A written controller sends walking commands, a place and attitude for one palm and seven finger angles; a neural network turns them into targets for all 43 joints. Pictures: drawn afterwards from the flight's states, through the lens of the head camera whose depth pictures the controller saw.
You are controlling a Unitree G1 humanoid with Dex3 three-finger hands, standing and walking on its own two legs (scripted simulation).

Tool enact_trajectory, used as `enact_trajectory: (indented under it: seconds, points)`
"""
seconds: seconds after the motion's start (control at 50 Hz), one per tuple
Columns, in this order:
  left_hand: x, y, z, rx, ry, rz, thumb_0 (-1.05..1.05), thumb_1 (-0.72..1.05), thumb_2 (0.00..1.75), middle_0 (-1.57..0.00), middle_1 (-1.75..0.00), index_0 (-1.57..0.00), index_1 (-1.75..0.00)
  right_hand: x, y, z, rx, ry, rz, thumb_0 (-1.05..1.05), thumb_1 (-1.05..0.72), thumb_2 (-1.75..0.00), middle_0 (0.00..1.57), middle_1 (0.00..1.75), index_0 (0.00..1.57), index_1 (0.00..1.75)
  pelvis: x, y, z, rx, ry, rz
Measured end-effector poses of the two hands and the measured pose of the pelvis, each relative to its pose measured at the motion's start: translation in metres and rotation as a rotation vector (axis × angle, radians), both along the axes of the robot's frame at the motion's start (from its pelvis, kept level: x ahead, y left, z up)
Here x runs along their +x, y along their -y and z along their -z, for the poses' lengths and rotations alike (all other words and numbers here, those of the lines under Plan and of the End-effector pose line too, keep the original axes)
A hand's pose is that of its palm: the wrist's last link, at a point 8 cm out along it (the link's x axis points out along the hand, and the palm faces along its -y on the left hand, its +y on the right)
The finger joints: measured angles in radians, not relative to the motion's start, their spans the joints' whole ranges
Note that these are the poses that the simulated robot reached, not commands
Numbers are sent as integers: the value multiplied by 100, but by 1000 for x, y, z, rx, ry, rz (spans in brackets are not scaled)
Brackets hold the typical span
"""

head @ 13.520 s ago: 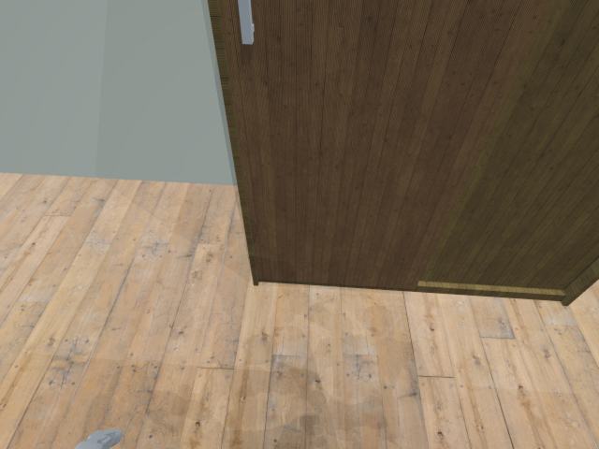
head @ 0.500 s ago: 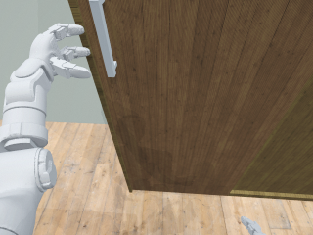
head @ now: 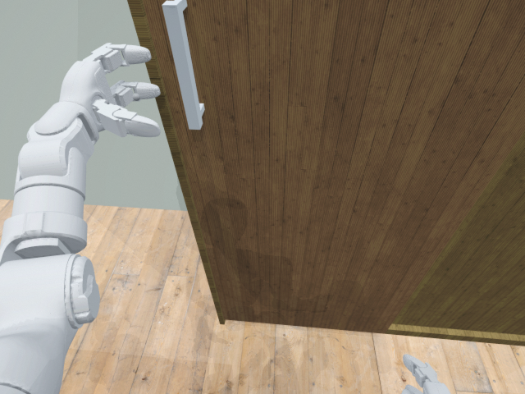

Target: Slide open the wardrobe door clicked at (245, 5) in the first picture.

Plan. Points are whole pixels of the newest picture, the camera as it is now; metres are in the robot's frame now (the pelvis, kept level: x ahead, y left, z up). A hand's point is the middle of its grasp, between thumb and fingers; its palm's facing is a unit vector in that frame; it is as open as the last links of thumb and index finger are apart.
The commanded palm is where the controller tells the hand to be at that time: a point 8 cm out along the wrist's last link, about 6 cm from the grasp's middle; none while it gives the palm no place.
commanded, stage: move the hooked fingers beside the handle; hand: left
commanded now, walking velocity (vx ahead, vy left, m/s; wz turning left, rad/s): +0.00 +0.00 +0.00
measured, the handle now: (188, 67) +0.50 +0.13 +0.27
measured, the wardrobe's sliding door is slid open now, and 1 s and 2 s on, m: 0.00 0.00 0.00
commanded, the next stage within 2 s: feel for the door with the fingertips in 0.24 s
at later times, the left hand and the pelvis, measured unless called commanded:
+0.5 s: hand (142, 95) +0.44 +0.19 +0.26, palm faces -0.04 -1.00 -0.02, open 14.0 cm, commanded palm +0.42 +0.23 +0.26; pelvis +0.00 +0.00 +0.00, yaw -1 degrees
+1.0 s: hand (161, 90) +0.45 +0.16 +0.26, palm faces -0.02 -1.00 -0.02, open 14.0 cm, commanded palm +0.43 +0.22 +0.26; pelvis +0.00 +0.00 +0.00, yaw +0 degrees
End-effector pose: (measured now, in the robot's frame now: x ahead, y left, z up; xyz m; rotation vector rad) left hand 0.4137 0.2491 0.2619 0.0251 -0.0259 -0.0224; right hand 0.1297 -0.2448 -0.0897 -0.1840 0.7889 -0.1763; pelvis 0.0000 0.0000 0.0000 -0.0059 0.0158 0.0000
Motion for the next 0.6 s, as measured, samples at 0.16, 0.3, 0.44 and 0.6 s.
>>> enact_trajectory:
  seconds: [0.16,0.3,0.44,0.6]
  points:
    - [5,8,-3,-17,1,8,-1,-51,30,-30,-120,-30,-120,-2,-2,0,6,7,-1,1,-91,-90,20,30,20,30,-3,1,0,2,-5,1]
    - [10,0,3,-1,-8,-20,-1,-50,30,-30,-120,-30,-120,-25,5,5,1,-41,38,1,-91,-90,20,30,20,30,-4,1,0,3,-9,11]
    - [8,-1,1,-1,14,8,-1,-51,30,-30,-120,-30,-120,-44,12,10,-16,-95,59,1,-91,-90,20,30,20,30,-3,1,0,1,-7,11]
    - [9,19,3,-20,20,36,-1,-51,30,-30,-120,-30,-120,-36,10,9,-9,-72,49,1,-91,-90,20,30,20,30,-2,-1,0,1,-7,13]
